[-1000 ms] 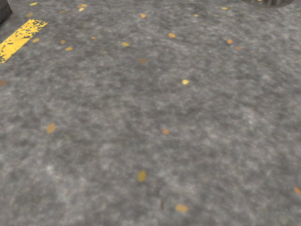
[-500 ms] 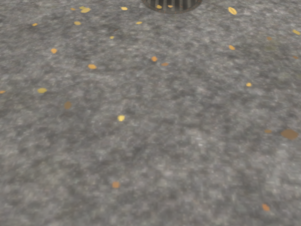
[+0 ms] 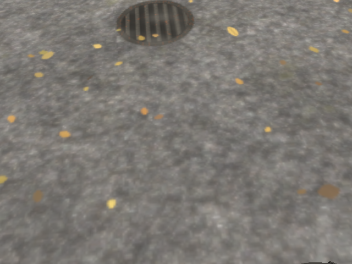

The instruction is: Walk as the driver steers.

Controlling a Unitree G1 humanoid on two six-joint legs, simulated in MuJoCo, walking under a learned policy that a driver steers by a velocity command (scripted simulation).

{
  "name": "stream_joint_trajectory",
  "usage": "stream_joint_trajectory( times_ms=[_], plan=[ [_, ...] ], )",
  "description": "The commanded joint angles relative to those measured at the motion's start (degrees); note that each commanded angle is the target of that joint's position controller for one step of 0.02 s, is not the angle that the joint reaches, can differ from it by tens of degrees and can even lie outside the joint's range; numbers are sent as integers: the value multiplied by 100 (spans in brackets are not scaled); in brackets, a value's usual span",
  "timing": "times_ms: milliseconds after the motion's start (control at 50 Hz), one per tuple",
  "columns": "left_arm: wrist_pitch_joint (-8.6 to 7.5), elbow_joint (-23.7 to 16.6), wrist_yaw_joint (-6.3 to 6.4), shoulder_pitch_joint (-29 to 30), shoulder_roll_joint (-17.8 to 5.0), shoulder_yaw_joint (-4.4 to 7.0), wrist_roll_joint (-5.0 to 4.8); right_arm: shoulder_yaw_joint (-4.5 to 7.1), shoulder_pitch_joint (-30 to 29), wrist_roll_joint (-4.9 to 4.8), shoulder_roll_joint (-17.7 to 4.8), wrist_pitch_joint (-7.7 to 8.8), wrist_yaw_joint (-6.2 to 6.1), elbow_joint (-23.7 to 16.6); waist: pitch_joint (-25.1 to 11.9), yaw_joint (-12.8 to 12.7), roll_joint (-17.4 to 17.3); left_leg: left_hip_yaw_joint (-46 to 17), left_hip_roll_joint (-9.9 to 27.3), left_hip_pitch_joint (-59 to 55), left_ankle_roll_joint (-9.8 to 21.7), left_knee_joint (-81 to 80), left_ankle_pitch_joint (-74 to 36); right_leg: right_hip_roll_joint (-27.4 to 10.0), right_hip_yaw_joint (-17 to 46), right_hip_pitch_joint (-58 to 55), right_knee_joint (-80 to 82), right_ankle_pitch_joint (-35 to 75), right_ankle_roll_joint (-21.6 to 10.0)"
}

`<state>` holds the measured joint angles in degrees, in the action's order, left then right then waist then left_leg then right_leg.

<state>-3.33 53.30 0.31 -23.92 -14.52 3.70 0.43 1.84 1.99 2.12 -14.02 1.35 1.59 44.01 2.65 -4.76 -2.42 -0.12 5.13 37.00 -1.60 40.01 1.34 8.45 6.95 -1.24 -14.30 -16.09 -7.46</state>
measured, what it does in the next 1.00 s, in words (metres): walks ahead: left foot, then right foot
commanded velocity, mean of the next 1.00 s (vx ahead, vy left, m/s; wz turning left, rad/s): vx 0.50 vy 0.00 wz -0.02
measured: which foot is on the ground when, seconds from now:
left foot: up 0.00-0.10, down 0.12-0.66, up 0.68-1.00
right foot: down 0.00-0.14, up 0.16-0.62, down 0.64-1.00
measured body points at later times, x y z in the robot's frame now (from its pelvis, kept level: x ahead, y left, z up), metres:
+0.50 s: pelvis +0.28 +0.03 +0.01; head +0.30 +0.04 +0.45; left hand +0.46 +0.26 -0.11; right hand +0.23 -0.22 -0.13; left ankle +0.21 +0.12 -0.74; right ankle +0.42 -0.12 -0.70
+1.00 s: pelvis +0.54 -0.02 +0.00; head +0.56 -0.03 +0.45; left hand +0.51 +0.23 -0.13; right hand +0.66 -0.27 -0.13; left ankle +0.68 +0.13 -0.68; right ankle +0.47 -0.09 -0.74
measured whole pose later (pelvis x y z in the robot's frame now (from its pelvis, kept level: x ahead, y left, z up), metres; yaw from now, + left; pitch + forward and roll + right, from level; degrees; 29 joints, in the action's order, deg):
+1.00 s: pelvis +0.54 -0.02 +0.00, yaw +2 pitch +0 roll -1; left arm -5.8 56.6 0.2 -22.7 -12.4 2.1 0.9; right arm 2.9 10.4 1.5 -14.2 1.0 2.3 50.6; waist 1.3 -1.4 -2.7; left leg -1.0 4.6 37.7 1.8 48.1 2.2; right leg 4.2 -8.9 -1.3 -10.6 -12.7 -4.4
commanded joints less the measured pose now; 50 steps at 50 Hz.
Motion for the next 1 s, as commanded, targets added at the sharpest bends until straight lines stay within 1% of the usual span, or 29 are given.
stream_joint_trajectory(
  times_ms=[20, 60, 80, 100, 120, 140, 160, 180, 200, 220, 240, 300, 380, 460, 520, 580, 600, 620, 640, 660, 680, 700, 720, 740, 760, 800, 860, 920, 1000],
  plan=[
    [-56, -80, 74, -513, -779, 120, 55, 31, -834, -36, -393, 157, 25, -630, 92, -124, 653, 237, -274, 17, 218, -532, -47, -1654, 836, -367, -47, 3609, -440],
    [-86, -110, 105, -255, -911, 129, 72, 78, -353, -47, -539, 206, -3, -535, 23, 202, 715, 243, -452, -804, 447, -905, 326, -1723, 749, -315, -361, 4440, -265],
    [-107, -113, 104, -159, -991, 142, 81, 138, 151, -58, -667, 232, -49, -378, -196, 420, 759, 298, -644, -1462, 555, -978, 600, -1689, 687, -291, -821, 5219, -180],
    [-118, -102, 74, -63, -1030, 143, 91, 202, 970, -71, -779, 277, -113, -121, -589, 811, 615, 360, -759, -2380, 684, -1300, 540, -1492, 498, -202, -1741, 5488, -91],
    [-150, -170, 42, -26, -916, 105, 63, 277, 1864, 11, -993, 334, -197, 71, -1141, 1199, 392, -232, -150, -3744, 898, -1367, 669, -1261, 354, 593, -2999, 4393, -17],
    [-159, -293, 1, -687, -365, -5, -151, 440, 2479, 153, -1650, 333, -232, 105, -2055, 1046, -822, -2757, 1503, -5409, 1617, -1507, 1261, -407, -128, 2247, -5156, 1454, 264],
    [-148, -211, 9, -775, -630, 37, -50, 428, 2258, 4, -1433, 234, -150, 209, -2001, 882, -979, -4365, 1907, -5230, 1909, -2383, 1500, -61, -50, 3144, -5966, -1273, 240],
    [-106, -244, 12, -339, -736, 63, 76, 336, 1618, -98, -1021, 207, -120, 97, -905, 653, -287, -3610, 1698, -4277, 1825, -2495, 2133, -477, 67, 3490, -6177, -820, 216],
    [-112, -330, -36, 100, -674, 31, 115, 243, 1232, -108, -644, 225, -92, 49, -395, 617, 166, -2820, 1417, -3551, 1689, -2655, 1982, -708, 20, 3477, -5868, -430, 218],
    [-89, -393, -78, 284, -572, 16, 111, 191, 1142, -76, -508, 256, -97, 103, -122, 520, 104, -2222, 1122, -3119, 1518, -2816, 1533, -880, -53, 3380, -5545, -281, 220],
    [-32, -421, -115, 292, -529, 4, 169, 155, 1191, -90, -434, 294, -115, 212, -37, 410, -73, -1791, 901, -2811, 1392, -2929, 1082, -993, -101, 3185, -5283, -206, 270],
    [78, -395, -193, 262, -362, -51, 207, 168, 1532, -145, -516, 433, -86, 459, -127, 300, -206, -1202, 717, -2718, 1415, -3095, 56, -1098, -340, 3126, -4950, 3, 412],
    [94, -739, -242, 1298, -278, -133, 193, 179, 1892, -171, -573, 446, -74, 670, 116, 465, -143, -699, 528, -2917, 1408, -3397, -244, -1381, -680, 3775, -3902, 778, 635],
    [63, -988, -270, 2147, -115, -247, 135, 190, 2239, -183, -653, 440, -78, 842, 140, 693, -170, -305, 376, -3065, 1234, -3305, -816, -1270, -981, 3415, -2547, 1472, 692],
    [46, -1103, -240, 2512, -195, -248, 116, 192, 2486, -150, -706, 413, -107, 964, 145, 800, -185, -340, 568, -3508, 1203, -3093, -1198, -1156, -1053, 3284, -2071, 1424, 597],
    [0, -1131, -197, 2455, -315, -199, 132, 211, 2455, -108, -787, 362, -161, 1039, 111, 665, -228, -376, 779, -3944, 1125, -2632, -1977, -1010, -1056, 2957, -1714, 854, 371],
    [-29, -1024, -168, 2114, -376, -160, 148, 218, 2393, -104, -823, 345, -177, 1051, -49, 492, -233, -314, 757, -4000, 1058, -2192, -2645, -863, -1097, 2480, -1531, 657, 272],
    [-82, -770, -127, 1383, -453, -101, 184, 211, 2338, -124, -815, 316, -179, 1068, -413, 156, -86, -119, 577, -3881, 960, -1316, -3051, -701, -1179, 1555, -1123, 768, 131],
    [-147, -476, -62, 404, -728, 5, 282, 164, 2312, -149, -697, 316, -180, 995, -1019, -200, 142, 73, 334, -3125, 839, -114, -2309, -1123, -716, 145, -1098, 729, -101],
    [-162, -412, 12, -342, -1315, 153, 402, 29, 2525, -302, -200, 335, -139, 696, -1825, -280, 1173, 481, -313, -1396, 578, 1887, 215, -2794, 1533, -1477, -841, 46, -613],
    [-58, -336, -25, -285, -1406, 210, 176, 134, 2725, -253, -463, 310, -158, 768, -2047, -144, 1586, 89, -888, -371, 582, 2980, 2910, -3333, 3185, -1629, -178, 107, -1040],
    [-19, -406, -49, 273, -1056, 136, 53, 213, 2324, -146, -714, 274, -173, 751, -1139, 62, 884, -257, -484, 29, 644, 3236, 2544, -3030, 2354, -947, -169, -67, -906],
    [-50, -466, -73, 690, -688, 43, 41, 178, 2002, -137, -566, 306, -126, 684, -563, 174, 634, -273, -282, 14, 645, 3024, 2098, -2757, 1658, -178, 33, 186, -784],
    [-85, -462, -79, 922, -476, -15, 59, 164, 1918, -144, -451, 290, -100, 693, -273, 361, 574, -243, -96, -226, 624, 2646, 1815, -2446, 1128, 370, 266, 432, -550],
    [-124, -392, -58, 964, -372, -47, 39, 167, 1937, -50, -425, 224, -72, 706, -122, 506, 682, -219, 6, -465, 551, 2388, 1692, -2236, 772, 752, 401, 780, -415],
    [-229, -291, -35, 836, -382, -45, 60, 144, 2087, -19, -285, 93, 0, 809, -179, 608, 641, -198, -49, -709, 456, 2336, 1481, -2129, 295, 957, 574, 1299, -364],
    [-328, -131, -29, 575, -510, -4, 42, 169, 1594, -49, -290, 8, 49, 653, 26, 597, 566, -265, 7, -190, 366, 2067, 923, -2106, -223, 890, 853, 1467, -335],
    [-332, -29, -20, 366, -440, -32, 50, 164, 1016, -65, -273, -1, 61, 458, 193, 495, 520, -249, -14, 215, 310, 1478, 329, -2033, -662, 708, 921, 1742, -246],
    [-344, 80, 25, 167, -455, -54, 44, 65, 291, -54, -127, 35, 107, 194, 299, 323, 548, 183, -90, 31, 365, 351, -293, -1991, -1220, 457, 862, 2368, -117]
  ],
)
Keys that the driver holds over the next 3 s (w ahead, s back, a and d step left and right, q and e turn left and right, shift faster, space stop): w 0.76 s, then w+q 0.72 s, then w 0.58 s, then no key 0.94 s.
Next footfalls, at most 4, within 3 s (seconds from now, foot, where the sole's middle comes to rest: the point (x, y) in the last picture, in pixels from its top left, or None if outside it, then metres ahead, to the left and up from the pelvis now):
0.12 left None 0.25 0.12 -0.78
0.64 right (230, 251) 0.51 -0.09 -0.78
1.18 left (185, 181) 0.79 0.09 -0.78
1.72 right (203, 120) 1.14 0.02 -0.78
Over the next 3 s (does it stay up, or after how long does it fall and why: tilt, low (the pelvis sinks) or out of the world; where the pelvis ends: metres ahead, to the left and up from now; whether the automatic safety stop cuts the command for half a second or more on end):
stays up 1.27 0.19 0.00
